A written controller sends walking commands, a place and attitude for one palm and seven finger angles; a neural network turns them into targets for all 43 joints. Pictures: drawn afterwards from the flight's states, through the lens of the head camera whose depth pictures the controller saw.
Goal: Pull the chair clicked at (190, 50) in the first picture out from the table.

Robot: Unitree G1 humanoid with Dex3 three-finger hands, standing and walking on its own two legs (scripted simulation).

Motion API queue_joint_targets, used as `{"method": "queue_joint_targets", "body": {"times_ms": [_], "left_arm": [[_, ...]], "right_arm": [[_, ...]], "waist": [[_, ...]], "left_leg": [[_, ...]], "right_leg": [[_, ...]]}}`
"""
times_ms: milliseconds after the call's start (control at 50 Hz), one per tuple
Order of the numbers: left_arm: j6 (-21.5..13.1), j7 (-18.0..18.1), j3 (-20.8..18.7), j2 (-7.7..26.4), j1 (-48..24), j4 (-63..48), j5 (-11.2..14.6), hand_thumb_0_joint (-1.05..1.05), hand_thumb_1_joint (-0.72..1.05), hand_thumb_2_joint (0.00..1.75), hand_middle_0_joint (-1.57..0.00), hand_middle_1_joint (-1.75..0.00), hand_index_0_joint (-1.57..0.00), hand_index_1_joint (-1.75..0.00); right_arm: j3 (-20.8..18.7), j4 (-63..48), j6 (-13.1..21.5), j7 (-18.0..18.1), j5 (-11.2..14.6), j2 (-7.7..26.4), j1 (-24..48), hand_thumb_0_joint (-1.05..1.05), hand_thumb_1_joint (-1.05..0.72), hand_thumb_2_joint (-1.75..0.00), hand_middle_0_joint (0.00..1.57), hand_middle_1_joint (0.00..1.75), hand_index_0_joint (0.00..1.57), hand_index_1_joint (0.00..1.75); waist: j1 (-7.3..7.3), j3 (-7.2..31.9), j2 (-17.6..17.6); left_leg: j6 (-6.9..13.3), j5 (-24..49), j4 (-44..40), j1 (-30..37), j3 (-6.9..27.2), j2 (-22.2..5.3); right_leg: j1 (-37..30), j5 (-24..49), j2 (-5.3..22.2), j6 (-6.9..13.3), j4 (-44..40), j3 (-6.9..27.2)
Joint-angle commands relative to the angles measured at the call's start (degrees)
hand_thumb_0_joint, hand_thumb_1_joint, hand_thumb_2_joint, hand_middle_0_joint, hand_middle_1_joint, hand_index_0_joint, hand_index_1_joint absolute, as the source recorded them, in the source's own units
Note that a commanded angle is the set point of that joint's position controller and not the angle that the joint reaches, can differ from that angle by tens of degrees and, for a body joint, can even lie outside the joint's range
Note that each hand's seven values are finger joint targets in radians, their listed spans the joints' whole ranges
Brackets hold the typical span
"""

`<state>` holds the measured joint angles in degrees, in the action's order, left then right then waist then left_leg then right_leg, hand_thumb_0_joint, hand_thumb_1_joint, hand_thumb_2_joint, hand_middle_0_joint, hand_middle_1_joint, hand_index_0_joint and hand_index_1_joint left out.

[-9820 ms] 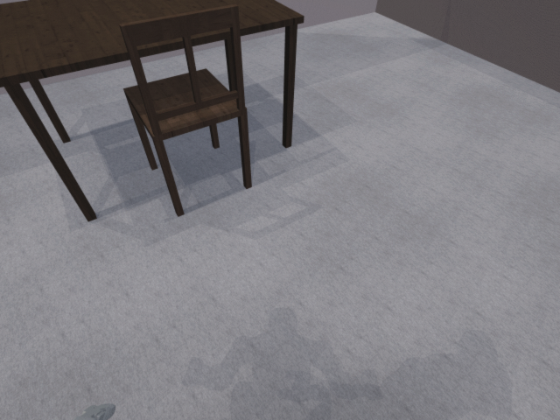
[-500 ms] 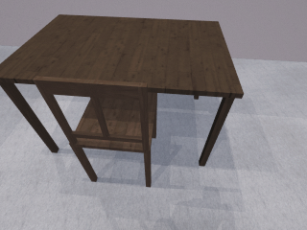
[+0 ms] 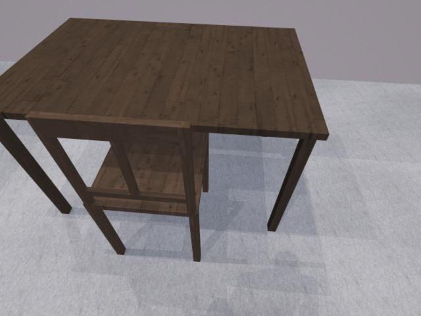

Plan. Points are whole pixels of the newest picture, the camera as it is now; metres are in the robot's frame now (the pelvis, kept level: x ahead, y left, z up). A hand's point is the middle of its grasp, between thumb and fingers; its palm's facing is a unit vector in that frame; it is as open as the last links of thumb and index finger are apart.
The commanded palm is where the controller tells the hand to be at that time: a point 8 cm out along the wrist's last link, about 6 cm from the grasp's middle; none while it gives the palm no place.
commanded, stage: look again from close up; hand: left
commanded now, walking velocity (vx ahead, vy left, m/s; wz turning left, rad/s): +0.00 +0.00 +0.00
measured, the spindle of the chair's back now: (126, 169) +0.51 +0.28 -0.10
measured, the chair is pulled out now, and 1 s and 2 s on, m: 0.00 0.00 0.00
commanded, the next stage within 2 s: none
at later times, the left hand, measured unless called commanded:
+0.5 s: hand out of the picture +0.01 +0.15 -0.17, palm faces +0.03 -0.98 -0.18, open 7.4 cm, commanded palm none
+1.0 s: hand out of the picture +0.01 +0.14 -0.18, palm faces +0.05 -0.98 -0.19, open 7.4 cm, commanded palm none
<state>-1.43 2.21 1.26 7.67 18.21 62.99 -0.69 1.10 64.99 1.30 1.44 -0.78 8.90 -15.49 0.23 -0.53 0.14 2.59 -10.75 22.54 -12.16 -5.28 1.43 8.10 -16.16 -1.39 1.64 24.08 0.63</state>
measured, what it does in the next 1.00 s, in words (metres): stands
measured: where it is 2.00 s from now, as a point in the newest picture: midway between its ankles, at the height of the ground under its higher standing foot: outside the picture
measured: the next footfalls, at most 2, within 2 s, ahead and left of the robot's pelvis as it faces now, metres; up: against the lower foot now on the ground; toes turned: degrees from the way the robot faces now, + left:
none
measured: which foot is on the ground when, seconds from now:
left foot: down 0.00-1.00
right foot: down 0.00-1.00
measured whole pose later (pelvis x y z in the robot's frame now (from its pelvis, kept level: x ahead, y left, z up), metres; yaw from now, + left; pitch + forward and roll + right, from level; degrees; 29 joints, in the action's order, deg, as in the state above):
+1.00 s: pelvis +0.03 -0.03 +0.00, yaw +0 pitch +0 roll +1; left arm -1.8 2.7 0.9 7.8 19.9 63.3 -0.5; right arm 1.2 66.2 1.2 2.4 -0.7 8.6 -15.4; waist -0.4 0.1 0.7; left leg 0.2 -13.4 22.3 -8.6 -4.2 -0.1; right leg 3.3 -17.7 -3.1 3.7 21.3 0.0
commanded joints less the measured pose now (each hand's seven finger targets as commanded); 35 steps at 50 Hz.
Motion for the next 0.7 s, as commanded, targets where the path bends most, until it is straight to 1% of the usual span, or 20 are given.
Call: {"method": "queue_joint_targets", "body": {"times_ms": [0, 60, 100, 140, 180, 200, 240, 260, 300, 340, 380, 440, 480, 540, 560, 600, 640, 680], "left_arm": [[-0.6, 0.2, -0.8, 5.3, 4.2, -1.5, 0.2, 0.00, 0.90, 0.90, -0.20, -0.30, -0.20, -0.30], [-0.5, 0.2, -0.9, 5.5, 4.4, -1.6, 0.1, 0.00, 0.90, 0.90, -0.20, -0.30, -0.20, -0.30], [-0.7, 0.3, -0.9, 5.4, 4.7, -1.5, 0.2, 0.00, 0.90, 0.90, -0.20, -0.30, -0.20, -0.30], [-0.6, 0.3, -0.9, 5.4, 4.5, -1.5, 0.3, 0.00, 0.90, 0.90, -0.20, -0.30, -0.20, -0.30], [-0.6, 0.3, -0.9, 5.4, 4.7, -1.5, 0.2, 0.00, 0.90, 0.90, -0.20, -0.30, -0.20, -0.30], [-0.6, 0.3, -1.0, 5.5, 4.5, -1.5, 0.2, 0.00, 0.90, 0.90, -0.20, -0.30, -0.20, -0.30], [-0.5, 0.3, -0.9, 5.5, 4.5, -1.3, 0.2, 0.00, 0.90, 0.90, -0.20, -0.30, -0.20, -0.30], [-0.6, 0.3, -0.9, 5.7, 4.8, -1.4, 0.2, 0.00, 0.90, 0.90, -0.20, -0.30, -0.20, -0.30], [-0.6, 0.3, -0.9, 5.5, 4.9, -1.2, 0.3, 0.00, 0.90, 0.90, -0.20, -0.30, -0.20, -0.30], [-0.6, 0.3, -0.9, 5.6, 4.7, -1.2, 0.3, 0.00, 0.90, 0.90, -0.20, -0.30, -0.20, -0.30], [-0.7, 0.4, -0.9, 5.7, 5.2, -1.2, 0.2, 0.00, 0.90, 0.90, -0.20, -0.30, -0.20, -0.30], [-0.8, 0.4, -1.0, 5.8, 5.4, -1.1, 0.3, 0.00, 0.90, 0.90, -0.20, -0.30, -0.20, -0.30], [-0.9, 0.5, -1.0, 5.7, 5.6, -1.1, 0.3, 0.00, 0.90, 0.90, -0.20, -0.30, -0.20, -0.30], [-0.9, 0.5, -1.0, 5.8, 5.9, -1.0, 0.3, 0.00, 0.90, 0.90, -0.20, -0.30, -0.20, -0.30], [-1.0, 0.6, -1.1, 6.1, 6.0, -1.1, 0.2, 0.00, 0.90, 0.90, -0.20, -0.30, -0.20, -0.30], [-0.9, 0.6, -1.1, 6.0, 6.1, -1.0, 0.3, 0.00, 0.90, 0.90, -0.20, -0.30, -0.20, -0.30], [-0.9, 0.6, -1.1, 5.9, 6.1, -0.9, 0.3, 0.00, 0.90, 0.90, -0.20, -0.30, -0.20, -0.30], [-0.9, 0.7, -1.1, 6.1, 6.4, -0.9, 0.3, 0.00, 0.90, 0.90, -0.20, -0.30, -0.20, -0.30]], "right_arm": [[-0.8, -1.2, 0.9, 0.4, 0.3, 5.4, -2.9, 0.00, -0.90, -0.90, 0.20, 0.30, 0.20, 0.30], [-0.8, -1.0, 0.9, 0.4, 0.4, 5.2, -2.8, 0.00, -0.90, -0.90, 0.20, 0.30, 0.20, 0.30], [-0.8, -1.1, 1.0, 0.5, 0.3, 5.2, -2.8, 0.00, -0.90, -0.90, 0.20, 0.30, 0.20, 0.30], [-0.8, -0.9, 1.0, 0.5, 0.3, 5.3, -2.8, 0.00, -0.90, -0.90, 0.20, 0.30, 0.20, 0.30], [-0.8, -0.8, 1.0, 0.6, 0.3, 5.2, -2.5, 0.00, -0.90, -0.90, 0.20, 0.30, 0.20, 0.30], [-0.7, -0.8, 1.0, 0.6, 0.3, 5.2, -2.7, 0.00, -0.90, -0.90, 0.20, 0.30, 0.20, 0.30], [-0.7, -0.7, 1.0, 0.6, 0.3, 5.2, -2.8, 0.00, -0.90, -0.90, 0.20, 0.30, 0.20, 0.30], [-0.8, -0.7, 1.0, 0.7, 0.3, 5.1, -2.8, 0.00, -0.90, -0.90, 0.20, 0.30, 0.20, 0.30], [-0.7, -0.6, 1.0, 0.7, 0.3, 5.2, -2.6, 0.00, -0.90, -0.90, 0.20, 0.30, 0.20, 0.30], [-0.7, -0.5, 1.0, 0.7, 0.3, 5.2, -2.8, 0.00, -0.90, -0.90, 0.20, 0.30, 0.20, 0.30], [-0.7, -0.5, 1.0, 0.8, 0.3, 5.3, -2.7, 0.00, -0.90, -0.90, 0.20, 0.30, 0.20, 0.30], [-0.8, -0.4, 1.0, 0.8, 0.3, 5.3, -2.8, 0.00, -0.90, -0.90, 0.20, 0.30, 0.20, 0.30], [-0.9, -0.4, 1.0, 0.9, 0.3, 5.3, -2.5, 0.00, -0.90, -0.90, 0.20, 0.30, 0.20, 0.30], [-0.8, -0.2, 1.1, 1.0, 0.3, 5.4, -2.6, 0.00, -0.90, -0.90, 0.20, 0.30, 0.20, 0.30], [-0.8, -0.2, 1.0, 1.0, 0.4, 5.2, -2.7, 0.00, -0.90, -0.90, 0.20, 0.30, 0.20, 0.30], [-0.7, -0.1, 1.0, 1.0, 0.3, 5.3, -2.6, 0.00, -0.90, -0.90, 0.20, 0.30, 0.20, 0.30], [-0.8, -0.2, 0.9, 1.1, 0.3, 5.2, -2.6, 0.00, -0.90, -0.90, 0.20, 0.30, 0.20, 0.30], [-0.8, -0.1, 0.9, 1.1, 0.4, 5.1, -2.7, 0.00, -0.90, -0.90, 0.20, 0.30, 0.20, 0.30]], "waist": [[0.02, -2.1, 0.9], [-0.19, -2.6, 0.4], [-0.16, -1.2, 0.9], [-0.12, -1.4, 1.0], [-0.29, -2.0, 0.1], [-0.15, -2.2, -0.1], [-0.21, -2.1, 0.4], [-0.29, -2.1, 0.8], [-0.21, -2.4, 0.2], [-0.23, -2.2, 0.7], [-0.25, -1.8, 1.2], [-0.23, -1.1, 0.8], [-0.24, -1.8, 1.6], [-0.32, -0.9, 0.9], [-0.31, -1.5, 1.8], [-0.30, -1.7, 0.6], [-0.25, -2.3, 0.7], [-0.32, -2.3, 1.2]], "left_leg": [[-0.4, 7.6, -3.1, 3.1, 8.1, -7.6], [-0.3, 7.8, -3.2, 3.1, 7.9, -7.6], [-0.3, 9.7, -2.6, 4.1, 7.7, -7.6], [-0.4, 9.7, -2.7, 4.3, 7.7, -7.6], [-0.4, 10.1, -2.7, 4.4, 7.6, -7.6], [-0.4, 10.3, -2.8, 4.3, 7.7, -7.6], [-0.3, 10.3, -3.0, 4.5, 7.8, -7.6], [-0.3, 10.9, -2.8, 4.5, 7.8, -7.6], [-0.4, 10.6, -2.8, 4.8, 7.7, -7.5], [-0.4, 10.6, -3.1, 4.9, 7.8, -7.6], [-0.4, 11.3, -2.7, 5.4, 7.6, -7.5], [-0.4, 12.0, -2.5, 5.9, 7.3, -7.5], [-0.5, 11.8, -2.2, 5.7, 7.2, -7.4], [-0.5, 13.1, -1.9, 6.4, 7.1, -7.4], [-0.5, 12.6, -1.7, 5.9, 6.9, -7.4], [-0.6, 12.4, -1.9, 5.9, 6.9, -7.4], [-0.6, 12.2, -1.9, 5.9, 7.0, -7.4], [-0.7, 11.7, -1.8, 5.5, 6.7, -7.3]], "right_leg": [[4.0, 11.2, 6.8, 1.2, -4.4, 6.6], [3.6, 11.3, 6.8, 1.1, -4.6, 6.4], [2.9, 13.9, 7.0, 1.2, -4.4, 6.6], [2.7, 13.9, 7.0, 1.1, -4.4, 6.4], [2.9, 14.2, 7.0, 1.1, -4.5, 6.4], [2.9, 14.1, 6.9, 1.1, -4.4, 6.4], [2.6, 13.7, 6.9, 1.1, -4.6, 6.2], [2.4, 14.7, 6.9, 1.1, -4.7, 6.3], [2.6, 14.9, 7.0, 1.0, -4.8, 6.3], [2.2, 14.5, 6.9, 1.1, -4.9, 6.2], [1.8, 16.2, 7.0, 1.0, -4.8, 6.2], [1.1, 18.1, 7.2, 1.0, -4.8, 6.2], [1.3, 19.5, 7.2, 0.8, -4.9, 6.4], [0.4, 21.3, 7.2, 0.8, -4.7, 6.4], [0.3, 22.3, 7.2, 0.5, -4.7, 6.3], [0.4, 22.1, 7.4, 0.7, -4.8, 6.4], [0.7, 21.7, 7.1, 0.7, -5.0, 6.5], [0.3, 22.6, 7.3, 0.2, -5.1, 6.4]]}}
